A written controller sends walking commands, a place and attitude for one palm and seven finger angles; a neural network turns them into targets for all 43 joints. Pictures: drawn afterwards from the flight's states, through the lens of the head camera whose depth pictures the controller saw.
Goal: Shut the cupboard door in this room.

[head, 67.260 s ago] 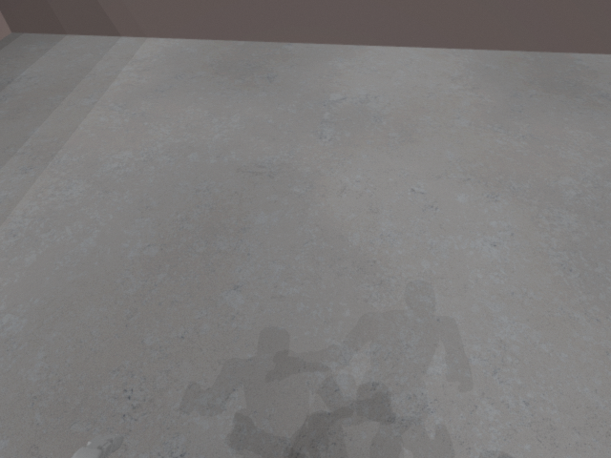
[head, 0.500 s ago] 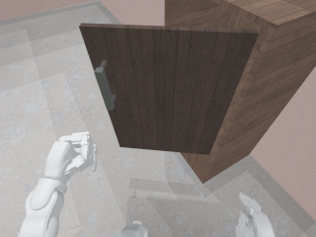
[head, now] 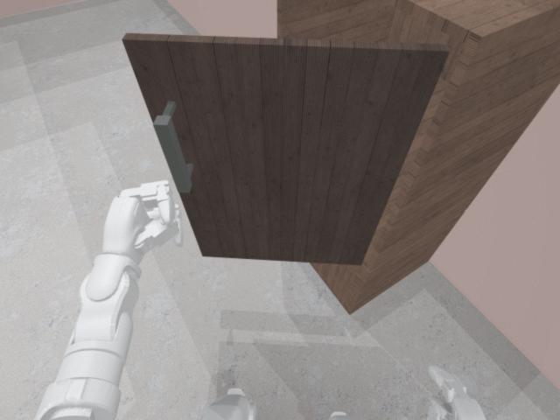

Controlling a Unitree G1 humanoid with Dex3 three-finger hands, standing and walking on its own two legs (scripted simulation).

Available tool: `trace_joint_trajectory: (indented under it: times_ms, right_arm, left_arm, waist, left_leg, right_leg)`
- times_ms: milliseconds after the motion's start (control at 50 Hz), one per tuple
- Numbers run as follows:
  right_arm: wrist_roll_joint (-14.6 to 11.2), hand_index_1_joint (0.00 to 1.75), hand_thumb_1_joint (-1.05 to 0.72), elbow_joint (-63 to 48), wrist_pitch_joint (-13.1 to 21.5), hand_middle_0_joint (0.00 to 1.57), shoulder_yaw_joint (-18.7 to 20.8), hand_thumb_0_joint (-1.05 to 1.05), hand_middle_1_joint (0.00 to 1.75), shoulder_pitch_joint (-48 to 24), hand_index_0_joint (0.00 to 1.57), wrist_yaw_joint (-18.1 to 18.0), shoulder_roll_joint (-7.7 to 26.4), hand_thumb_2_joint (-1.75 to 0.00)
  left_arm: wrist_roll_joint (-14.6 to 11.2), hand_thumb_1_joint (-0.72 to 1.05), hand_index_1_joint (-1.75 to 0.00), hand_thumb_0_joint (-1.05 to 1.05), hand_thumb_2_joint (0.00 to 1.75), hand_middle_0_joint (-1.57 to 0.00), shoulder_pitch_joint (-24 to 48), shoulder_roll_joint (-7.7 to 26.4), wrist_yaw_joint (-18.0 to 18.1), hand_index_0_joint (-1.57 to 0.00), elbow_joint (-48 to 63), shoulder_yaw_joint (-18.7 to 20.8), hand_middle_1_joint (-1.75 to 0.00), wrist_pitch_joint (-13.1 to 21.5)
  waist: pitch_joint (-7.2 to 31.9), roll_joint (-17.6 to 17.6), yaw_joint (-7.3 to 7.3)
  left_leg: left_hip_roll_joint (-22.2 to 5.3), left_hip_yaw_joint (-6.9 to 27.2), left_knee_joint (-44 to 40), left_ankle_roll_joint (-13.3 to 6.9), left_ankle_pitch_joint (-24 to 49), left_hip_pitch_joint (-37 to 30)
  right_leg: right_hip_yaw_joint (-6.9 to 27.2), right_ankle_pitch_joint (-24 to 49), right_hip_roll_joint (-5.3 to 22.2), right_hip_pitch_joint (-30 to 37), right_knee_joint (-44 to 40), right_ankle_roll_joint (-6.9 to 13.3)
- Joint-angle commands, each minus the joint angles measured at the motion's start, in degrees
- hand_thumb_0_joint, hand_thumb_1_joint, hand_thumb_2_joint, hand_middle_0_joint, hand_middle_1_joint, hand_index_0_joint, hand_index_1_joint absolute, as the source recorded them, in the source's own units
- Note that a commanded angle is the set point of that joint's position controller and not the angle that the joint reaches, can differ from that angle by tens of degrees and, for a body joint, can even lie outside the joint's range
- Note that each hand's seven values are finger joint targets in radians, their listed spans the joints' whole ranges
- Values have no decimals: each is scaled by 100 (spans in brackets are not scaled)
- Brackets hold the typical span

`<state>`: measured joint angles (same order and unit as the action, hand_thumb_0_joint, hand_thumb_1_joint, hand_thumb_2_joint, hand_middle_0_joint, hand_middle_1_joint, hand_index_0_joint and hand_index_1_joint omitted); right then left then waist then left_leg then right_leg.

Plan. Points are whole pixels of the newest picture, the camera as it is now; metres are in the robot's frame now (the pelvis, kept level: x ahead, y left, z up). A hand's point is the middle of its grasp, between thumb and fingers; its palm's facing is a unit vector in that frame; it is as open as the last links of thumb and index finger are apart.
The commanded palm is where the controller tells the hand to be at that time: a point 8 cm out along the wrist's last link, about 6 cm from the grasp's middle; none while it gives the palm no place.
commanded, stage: bring the fist close to the handle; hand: left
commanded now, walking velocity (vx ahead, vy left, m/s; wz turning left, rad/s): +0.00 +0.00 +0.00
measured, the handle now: (177, 149) +0.51 +0.20 +0.08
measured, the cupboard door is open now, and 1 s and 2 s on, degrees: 54 54 43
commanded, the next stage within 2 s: push the door shut along its arc in 0.60 s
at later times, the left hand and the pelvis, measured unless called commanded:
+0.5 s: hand (194, 195) +0.42 +0.15 +0.07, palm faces -0.02 -1.00 -0.02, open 3.1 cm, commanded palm +0.39 +0.20 +0.08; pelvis +0.00 -0.01 +0.00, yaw -2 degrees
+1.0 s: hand (194, 176) +0.44 +0.15 +0.09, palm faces -0.10 -0.99 -0.03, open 3.1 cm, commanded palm +0.43 +0.20 +0.08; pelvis +0.00 +0.00 -0.01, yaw +0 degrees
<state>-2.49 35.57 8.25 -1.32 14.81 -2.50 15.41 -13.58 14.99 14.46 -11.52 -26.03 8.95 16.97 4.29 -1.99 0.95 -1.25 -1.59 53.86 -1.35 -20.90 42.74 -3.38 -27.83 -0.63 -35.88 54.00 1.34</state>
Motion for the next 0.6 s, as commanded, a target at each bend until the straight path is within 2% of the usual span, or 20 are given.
trace_joint_trajectory:
  times_ms: [0, 20, 100, 120, 160, 180, 200, 220, 240, 260, 300, 320, 340, 380, 420, 460, 480, 500, 520, 580]
  right_arm:
    - [-37, 30, -90, -523, 207, 20, 290, 0, 30, 65, 20, -10, 770, -90]
    - [-29, 30, -90, -471, 158, 20, 300, 0, 30, 154, 20, -13, 823, -90]
    - [-48, 30, -90, -543, 10, 20, 292, 0, 30, 230, 20, 15, 827, -90]
    - [-36, 30, -90, -519, -16, 20, 314, 0, 30, 292, 20, 10, 861, -90]
    - [-27, 30, -90, -521, -15, 20, 318, 0, 30, 312, 20, 27, 808, -90]
    - [-6, 30, -90, -472, -10, 20, 339, 0, 30, 363, 20, 35, 816, -90]
    - [9, 30, -90, -496, -11, 20, 350, 0, 30, 386, 20, 56, 807, -90]
    - [25, 30, -90, -497, -21, 20, 366, 0, 30, 441, 20, 73, 841, -90]
    - [27, 30, -90, -501, -30, 20, 366, 0, 30, 434, 20, 94, 819, -90]
    - [21, 30, -90, -483, -40, 20, 370, 0, 30, 473, 20, 118, 798, -90]
    - [22, 30, -90, -445, -94, 20, 384, 0, 30, 541, 20, 146, 811, -90]
    - [29, 30, -90, -454, -129, 20, 407, 0, 30, 588, 20, 151, 860, -90]
    - [15, 30, -90, -503, -171, 20, 398, 0, 30, 573, 20, 149, 856, -90]
    - [-6, 30, -90, -565, -203, 20, 409, 0, 30, 561, 20, 154, 812, -90]
    - [2, 30, -90, -556, -230, 20, 409, 0, 30, 592, 20, 125, 855, -90]
    - [-20, 30, -90, -585, -243, 20, 397, 0, 30, 523, 20, 113, 796, -90]
    - [-20, 30, -90, -568, -227, 20, 403, 0, 30, 504, 20, 102, 778, -90]
    - [-15, 30, -90, -555, -202, 20, 409, 0, 30, 510, 20, 106, 767, -90]
    - [-5, 30, -90, -550, -193, 20, 425, 0, 30, 529, 20, 94, 801, -90]
    - [-24, 30, -90, -482, -198, 20, 395, 0, 30, 502, 20, 106, 769, -90]
  left_arm:
    - [56, 90, -150, 0, 90, -130, 2448, 881, 95, -130, 446, 223, -150, 416]
    - [82, 90, -150, 0, 90, -130, 2469, 1083, 86, -130, 82, 394, -150, 318]
    - [64, 90, -150, 0, 90, -130, 3061, 1024, 2, -130, -498, 357, -150, 93]
    - [85, 90, -150, 0, 90, -130, 3166, 1206, 14, -130, -606, 511, -150, 100]
    - [58, 90, -150, 0, 90, -130, 3783, 1037, 65, -130, -402, 398, -150, 277]
    - [79, 90, -150, 0, 90, -130, 3937, 1246, 118, -130, -415, 584, -150, 405]
    - [89, 90, -150, 0, 90, -130, 3788, 1172, 141, -130, -383, 568, -150, 521]
    - [117, 90, -150, 0, 90, -130, 3638, 1344, 182, -130, -433, 717, -150, 603]
    - [162, 90, -150, 0, 90, -130, 3599, 1288, 193, -130, -454, 651, -150, 677]
    - [183, 90, -150, 0, 90, -130, 3585, 1145, 202, -130, -525, 557, -150, 716]
    - [243, 90, -150, 0, 90, -130, 3527, 1152, 194, -130, -814, 540, -150, 693]
    - [248, 90, -150, 0, 90, -130, 3271, 1436, 189, -130, -985, 821, -150, 637]
    - [275, 90, -150, 0, 90, -130, 3281, 1440, 166, -130, -899, 766, -150, 619]
    - [216, 90, -150, 0, 90, -130, 3338, 1219, 112, -130, -743, 610, -150, 564]
    - [158, 90, -150, 0, 90, -130, 3414, 1519, 102, -130, -634, 858, -150, 578]
    - [89, 90, -150, 0, 90, -130, 3392, 1490, 86, -130, -447, 850, -150, 660]
    - [76, 90, -150, 0, 90, -130, 3595, 1381, 80, -130, -298, 736, -150, 749]
    - [66, 90, -150, 0, 90, -130, 3576, 1285, 71, -130, -253, 675, -150, 807]
    - [56, 90, -150, 0, 90, -130, 3444, 1434, 73, -130, -219, 813, -150, 847]
    - [90, 90, -150, 0, 90, -130, 3389, 1268, -9, -130, -420, 605, -150, 861]
  waist:
    - [1623, -106, 232]
    - [1603, 84, 216]
    - [1649, 168, 236]
    - [1766, 192, 214]
    - [2095, -41, 277]
    - [2194, -41, 238]
    - [2333, -90, 194]
    - [2394, 1, 149]
    - [2403, -107, 150]
    - [2392, -53, 175]
    - [2121, 123, 225]
    - [2110, 173, 111]
    - [2097, 235, 139]
    - [2144, 145, 162]
    - [2197, 122, 121]
    - [2199, 149, 131]
    - [2210, 199, 193]
    - [2256, 91, 179]
    - [2312, 168, 149]
    - [2074, 45, 223]
  left_leg:
    - [4, 453, -717, 8, 509, -1626]
    - [9, 463, -717, -6, 476, -1508]
    - [48, 395, -705, -24, 589, -1368]
    - [36, 402, -667, -20, 666, -1404]
    - [39, 394, -569, -17, 863, -1615]
    - [22, 418, -522, 2, 907, -1620]
    - [24, 405, -508, 5, 1032, -1711]
    - [11, 427, -495, -1, 1069, -1712]
    - [10, 405, -498, 6, 1090, -1708]
    - [6, 402, -494, -3, 1142, -1729]
    - [12, 349, -506, -26, 993, -1486]
    - [30, 328, -513, -34, 973, -1376]
    - [33, 302, -550, -47, 1006, -1331]
    - [57, 229, -551, -60, 1073, -1388]
    - [61, 229, -547, -67, 1081, -1386]
    - [67, 187, -546, -70, 1093, -1345]
    - [63, 188, -535, -83, 1076, -1398]
    - [68, 200, -530, -73, 1104, -1477]
    - [63, 198, -488, -84, 1149, -1471]
    - [71, 188, -486, -80, 1058, -1384]
  right_leg:
    - [220, 1201, -61, -310, -877, -16]
    - [221, 1178, -70, -251, -891, -17]
    - [254, 1362, -41, -148, -945, -34]
    - [247, 1420, -49, -104, -906, -24]
    - [255, 1605, -51, -174, -818, -26]
    - [258, 1621, -57, -166, -764, -14]
    - [255, 1711, -67, -125, -726, -3]
    - [245, 1720, -91, -105, -700, 0]
    - [247, 1739, -79, -131, -671, 2]
    - [233, 1781, -94, -180, -656, -4]
    - [254, 1734, -105, -203, -707, -35]
    - [279, 1731, -120, -86, -722, -28]
    - [291, 1814, -94, 0, -733, -35]
    - [328, 1977, -92, 93, -787, -60]
    - [352, 1988, -106, 202, -808, -50]
    - [426, 2100, -82, 337, -847, -78]
    - [433, 2109, -85, 303, -853, -90]
    - [412, 2117, -97, 277, -824, -75]
    - [427, 2171, -110, 316, -803, -78]
    - [449, 2148, -78, 183, -811, -93]
